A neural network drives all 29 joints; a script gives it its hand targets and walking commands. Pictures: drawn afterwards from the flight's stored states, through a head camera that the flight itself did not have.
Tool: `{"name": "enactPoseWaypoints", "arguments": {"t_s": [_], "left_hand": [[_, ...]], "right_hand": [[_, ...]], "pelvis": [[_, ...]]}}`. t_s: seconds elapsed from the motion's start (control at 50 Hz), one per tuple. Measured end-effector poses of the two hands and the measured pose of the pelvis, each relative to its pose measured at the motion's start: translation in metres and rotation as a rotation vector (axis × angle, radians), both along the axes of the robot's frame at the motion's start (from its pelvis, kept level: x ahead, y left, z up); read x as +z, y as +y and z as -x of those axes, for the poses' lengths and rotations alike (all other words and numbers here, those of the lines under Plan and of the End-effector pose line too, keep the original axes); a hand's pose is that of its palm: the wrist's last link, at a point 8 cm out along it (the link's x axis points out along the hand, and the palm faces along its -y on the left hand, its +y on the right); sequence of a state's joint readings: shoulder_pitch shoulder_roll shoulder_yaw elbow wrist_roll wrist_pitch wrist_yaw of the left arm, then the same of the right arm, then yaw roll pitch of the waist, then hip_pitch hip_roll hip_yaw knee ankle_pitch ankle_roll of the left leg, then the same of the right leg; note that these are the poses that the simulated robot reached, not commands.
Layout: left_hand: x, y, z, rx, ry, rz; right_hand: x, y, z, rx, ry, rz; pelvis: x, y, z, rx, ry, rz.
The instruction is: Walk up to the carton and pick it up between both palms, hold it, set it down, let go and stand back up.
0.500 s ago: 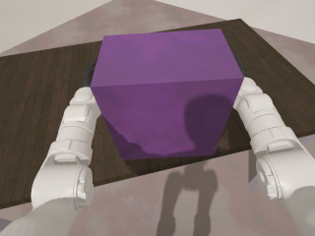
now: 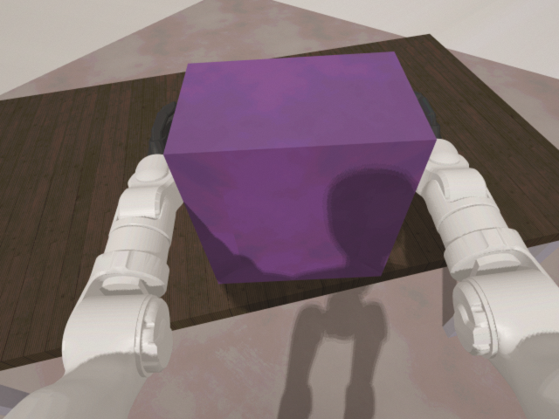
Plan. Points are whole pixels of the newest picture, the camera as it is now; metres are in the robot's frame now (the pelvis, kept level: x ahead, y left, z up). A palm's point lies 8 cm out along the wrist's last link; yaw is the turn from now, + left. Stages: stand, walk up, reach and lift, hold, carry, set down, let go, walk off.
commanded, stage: reach and lift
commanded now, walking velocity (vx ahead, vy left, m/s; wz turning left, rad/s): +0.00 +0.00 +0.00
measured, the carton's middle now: (295, 182) +0.44 -0.01 +0.10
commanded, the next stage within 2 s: none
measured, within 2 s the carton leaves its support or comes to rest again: leaves its support in 0.46 s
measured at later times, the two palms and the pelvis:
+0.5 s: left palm (143, 172) +0.41 +0.19 +0.17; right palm (423, 154) +0.42 -0.17 +0.16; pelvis +0.01 +0.00 +0.00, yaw +2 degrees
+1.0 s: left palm (125, 160) +0.38 +0.19 +0.21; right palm (437, 140) +0.40 -0.17 +0.20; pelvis -0.01 +0.00 +0.00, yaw +1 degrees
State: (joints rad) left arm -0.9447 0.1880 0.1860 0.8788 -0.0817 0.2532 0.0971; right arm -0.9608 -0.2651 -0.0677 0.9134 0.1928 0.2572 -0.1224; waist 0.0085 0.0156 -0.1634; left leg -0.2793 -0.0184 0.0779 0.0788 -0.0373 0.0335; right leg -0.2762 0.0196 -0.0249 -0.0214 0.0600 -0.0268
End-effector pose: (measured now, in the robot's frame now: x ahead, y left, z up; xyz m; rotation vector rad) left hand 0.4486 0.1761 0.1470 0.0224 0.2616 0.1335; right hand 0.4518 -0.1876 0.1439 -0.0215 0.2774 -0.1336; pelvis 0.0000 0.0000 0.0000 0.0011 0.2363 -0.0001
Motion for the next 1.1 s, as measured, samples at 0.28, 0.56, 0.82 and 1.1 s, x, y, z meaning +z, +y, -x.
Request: {"name": "enactPoseWaypoints", "arguments": {"t_s": [0.28, 0.56, 0.82, 1.1], "left_hand": [[0.009, 0.02, 0.022, 0.017, -0.077, -0.006], [0.027, 0.012, 0.045, 0.007, -0.067, 0.012], [0.049, 0.012, 0.057, 0.014, -0.065, 0.01], [0.071, 0.013, 0.071, 0.019, -0.073, 0.004]], "right_hand": [[0.009, 0.02, 0.006, 0.06, -0.081, 0.012], [0.019, 0.012, 0.035, 0.052, -0.07, 0.018], [0.04, 0.013, 0.044, 0.057, -0.069, 0.012], [0.061, 0.014, 0.057, 0.05, -0.077, -0.002]], "pelvis": [[0.001, -0.001, -0.012, 0.049, -0.049, -0.001], [0.002, 0.0, -0.006, 0.037, -0.104, -0.002], [0.002, -0.002, 0.005, 0.024, -0.124, -0.004], [0.003, -0.004, 0.007, 0.022, -0.158, -0.003]]}}
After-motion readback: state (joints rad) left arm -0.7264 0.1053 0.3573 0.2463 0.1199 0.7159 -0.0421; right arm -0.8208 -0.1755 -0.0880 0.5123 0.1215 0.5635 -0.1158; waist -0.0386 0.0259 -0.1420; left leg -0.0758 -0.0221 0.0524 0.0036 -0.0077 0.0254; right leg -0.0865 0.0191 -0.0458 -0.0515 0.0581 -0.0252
